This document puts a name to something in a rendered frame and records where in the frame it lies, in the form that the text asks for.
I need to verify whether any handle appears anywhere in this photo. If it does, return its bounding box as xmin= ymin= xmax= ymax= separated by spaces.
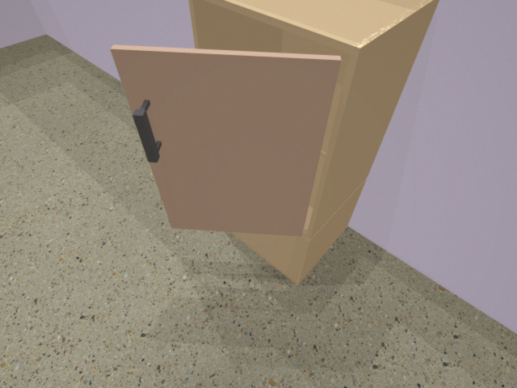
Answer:
xmin=132 ymin=99 xmax=162 ymax=162

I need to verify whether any cupboard door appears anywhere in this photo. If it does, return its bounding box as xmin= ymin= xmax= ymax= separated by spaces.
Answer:
xmin=110 ymin=44 xmax=341 ymax=237

